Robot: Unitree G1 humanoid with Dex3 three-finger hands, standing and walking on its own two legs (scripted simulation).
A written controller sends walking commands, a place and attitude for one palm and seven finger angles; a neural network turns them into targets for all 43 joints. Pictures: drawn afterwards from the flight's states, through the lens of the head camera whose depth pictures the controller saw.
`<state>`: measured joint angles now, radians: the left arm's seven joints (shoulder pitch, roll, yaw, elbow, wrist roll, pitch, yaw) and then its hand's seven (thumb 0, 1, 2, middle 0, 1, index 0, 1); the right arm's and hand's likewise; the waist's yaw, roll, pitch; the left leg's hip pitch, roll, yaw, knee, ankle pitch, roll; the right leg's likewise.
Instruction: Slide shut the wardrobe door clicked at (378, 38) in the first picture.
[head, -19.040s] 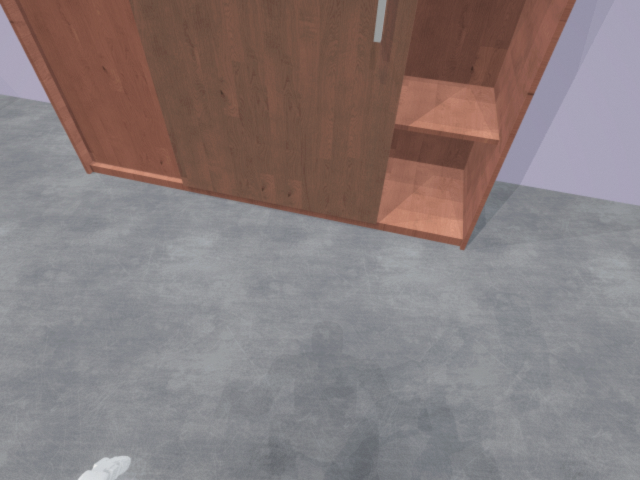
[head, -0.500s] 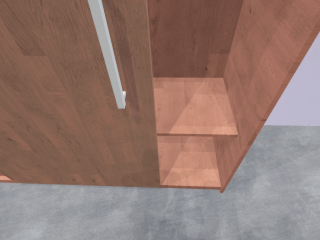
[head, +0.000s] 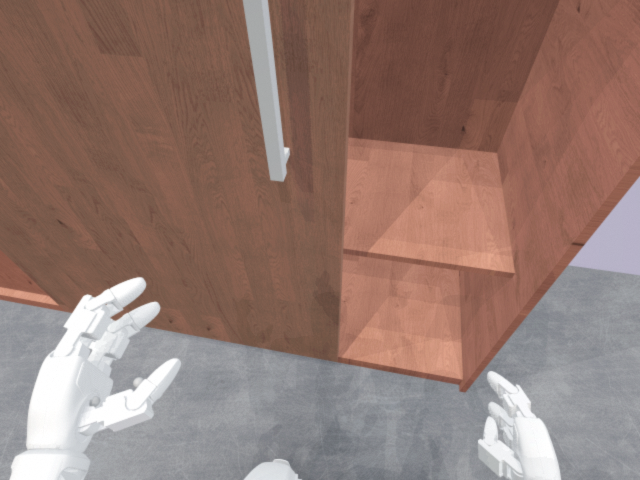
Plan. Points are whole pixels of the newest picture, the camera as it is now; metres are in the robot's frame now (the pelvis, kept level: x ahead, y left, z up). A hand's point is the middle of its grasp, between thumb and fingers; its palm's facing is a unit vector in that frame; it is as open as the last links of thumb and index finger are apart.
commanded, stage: raise the hand with hooked fingers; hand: left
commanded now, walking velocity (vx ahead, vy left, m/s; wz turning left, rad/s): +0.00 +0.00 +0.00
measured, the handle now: (270, 69) +0.52 +0.13 +0.25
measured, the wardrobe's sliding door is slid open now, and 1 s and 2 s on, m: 0.38 0.38 0.38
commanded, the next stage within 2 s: move the hooked fingers beside the handle in 1.46 s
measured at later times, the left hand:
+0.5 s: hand (100, 279) +0.25 +0.25 +0.17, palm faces -0.02 -0.99 -0.11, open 12.9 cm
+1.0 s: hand out of the picture +0.27 +0.30 +0.29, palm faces +0.05 -0.99 -0.14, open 14.0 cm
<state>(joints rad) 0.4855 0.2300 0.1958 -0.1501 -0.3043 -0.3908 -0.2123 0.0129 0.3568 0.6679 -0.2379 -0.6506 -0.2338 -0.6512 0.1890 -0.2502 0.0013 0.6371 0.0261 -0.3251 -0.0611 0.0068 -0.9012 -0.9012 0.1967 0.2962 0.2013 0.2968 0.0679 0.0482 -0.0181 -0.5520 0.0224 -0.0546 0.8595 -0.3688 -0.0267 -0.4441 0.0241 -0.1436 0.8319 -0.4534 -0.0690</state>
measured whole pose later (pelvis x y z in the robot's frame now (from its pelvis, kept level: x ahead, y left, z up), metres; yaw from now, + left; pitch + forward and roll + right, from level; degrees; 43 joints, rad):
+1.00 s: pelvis +0.00 +0.03 +0.04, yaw -1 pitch -5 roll -1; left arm -0.23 0.56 0.47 -0.03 -0.36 0.34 -0.43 -0.01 -0.50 0.30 -0.30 -1.20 -0.30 -1.20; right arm 0.14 -0.26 0.12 0.69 0.09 -0.22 -0.11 0.01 -0.90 -0.90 0.20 0.30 0.21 0.30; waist 0.09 0.06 -0.01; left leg -0.17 0.00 -0.01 0.42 -0.16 0.01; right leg -0.07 0.02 -0.10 0.37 -0.21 -0.03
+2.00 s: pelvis +0.00 +0.03 +0.04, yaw -2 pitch -4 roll -1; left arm -0.34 0.45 0.35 0.05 -0.31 0.38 -0.34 -0.01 -0.50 0.30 -0.30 -1.20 -0.30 -1.20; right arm 0.14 -0.27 0.09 0.70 0.09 -0.20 -0.11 0.01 -0.90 -0.90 0.20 0.30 0.20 0.30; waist 0.06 0.05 -0.01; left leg -0.19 0.00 0.00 0.43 -0.18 0.01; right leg -0.09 0.02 -0.09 0.40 -0.24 -0.03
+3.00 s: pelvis +0.01 +0.01 +0.04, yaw -4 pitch -1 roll -1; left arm -0.67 0.43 0.29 0.49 -0.23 0.27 -0.22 -0.01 -0.50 0.30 -0.30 -1.20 -0.30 -1.20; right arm 0.24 -0.29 0.05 0.75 0.09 -0.12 -0.10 0.01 -0.90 -0.90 0.20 0.30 0.20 0.30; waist -0.02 0.05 -0.03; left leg -0.23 0.03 0.02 0.44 -0.19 0.00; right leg -0.15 0.04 -0.06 0.40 -0.24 -0.05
